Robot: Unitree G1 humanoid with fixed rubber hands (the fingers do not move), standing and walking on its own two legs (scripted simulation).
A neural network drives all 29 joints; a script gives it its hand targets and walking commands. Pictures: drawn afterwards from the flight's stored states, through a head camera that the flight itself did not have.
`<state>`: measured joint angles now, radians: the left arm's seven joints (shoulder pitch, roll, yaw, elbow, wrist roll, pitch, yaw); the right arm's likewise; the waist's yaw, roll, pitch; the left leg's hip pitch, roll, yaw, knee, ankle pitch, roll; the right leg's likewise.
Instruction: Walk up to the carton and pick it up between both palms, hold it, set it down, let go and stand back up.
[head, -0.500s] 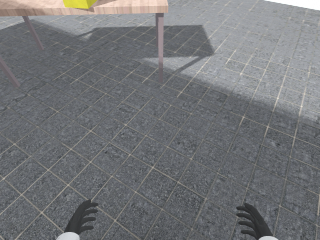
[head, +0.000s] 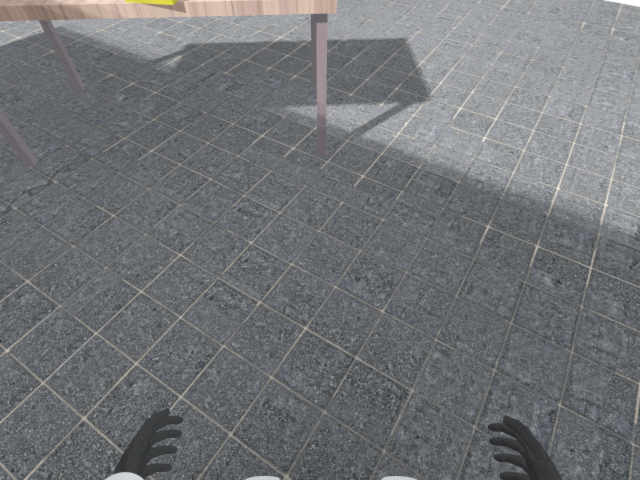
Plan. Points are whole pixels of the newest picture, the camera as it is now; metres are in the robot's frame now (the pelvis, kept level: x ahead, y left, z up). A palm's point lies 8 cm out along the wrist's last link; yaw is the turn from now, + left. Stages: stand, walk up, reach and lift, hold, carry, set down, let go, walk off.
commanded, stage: stand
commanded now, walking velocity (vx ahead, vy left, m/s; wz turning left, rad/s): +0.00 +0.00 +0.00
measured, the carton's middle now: out of the picture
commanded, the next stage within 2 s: walk up in 1.44 s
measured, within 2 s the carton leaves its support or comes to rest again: neither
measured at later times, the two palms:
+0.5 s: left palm (131, 477) +0.13 +0.26 -0.09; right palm out of the picture +0.13 -0.26 -0.09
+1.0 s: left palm out of the picture +0.13 +0.26 -0.09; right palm out of the picture +0.13 -0.26 -0.09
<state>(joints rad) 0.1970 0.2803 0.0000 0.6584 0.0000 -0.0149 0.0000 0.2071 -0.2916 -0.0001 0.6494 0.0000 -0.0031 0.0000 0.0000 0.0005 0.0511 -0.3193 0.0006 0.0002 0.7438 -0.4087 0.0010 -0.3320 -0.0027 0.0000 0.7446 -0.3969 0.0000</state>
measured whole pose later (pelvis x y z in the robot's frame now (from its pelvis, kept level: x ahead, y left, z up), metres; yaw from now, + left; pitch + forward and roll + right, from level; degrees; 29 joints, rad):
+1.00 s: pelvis +0.00 +0.00 +0.00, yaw +0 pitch -1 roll +0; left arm 0.20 0.29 0.00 0.72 0.00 -0.02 0.00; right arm 0.21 -0.30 0.00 0.68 0.00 -0.01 0.00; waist 0.00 0.00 0.05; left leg -0.32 0.00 0.00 0.74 -0.41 0.00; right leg -0.33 0.00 0.00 0.74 -0.40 0.00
